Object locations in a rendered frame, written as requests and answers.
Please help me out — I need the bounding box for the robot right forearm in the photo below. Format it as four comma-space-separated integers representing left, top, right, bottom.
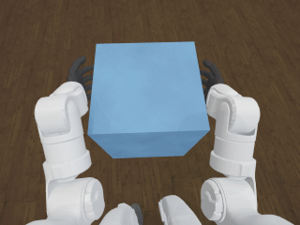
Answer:
205, 83, 261, 209

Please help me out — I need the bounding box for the robot right hand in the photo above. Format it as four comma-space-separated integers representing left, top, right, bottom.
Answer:
199, 60, 224, 104

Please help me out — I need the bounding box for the robot right upper arm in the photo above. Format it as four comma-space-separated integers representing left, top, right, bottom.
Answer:
201, 177, 294, 225

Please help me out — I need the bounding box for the left robot thigh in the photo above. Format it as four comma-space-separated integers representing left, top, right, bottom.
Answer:
99, 206, 137, 225

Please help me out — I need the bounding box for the robot left upper arm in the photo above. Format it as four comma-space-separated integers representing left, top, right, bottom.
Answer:
26, 177, 105, 225

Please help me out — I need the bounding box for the carton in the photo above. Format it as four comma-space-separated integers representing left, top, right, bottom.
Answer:
87, 41, 210, 158

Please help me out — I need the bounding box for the robot left forearm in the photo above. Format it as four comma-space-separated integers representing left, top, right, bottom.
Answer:
34, 82, 92, 215

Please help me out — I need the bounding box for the robot left hand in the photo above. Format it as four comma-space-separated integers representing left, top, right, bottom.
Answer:
67, 56, 95, 101

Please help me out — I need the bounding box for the robot left shin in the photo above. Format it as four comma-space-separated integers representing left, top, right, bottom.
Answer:
117, 202, 139, 225

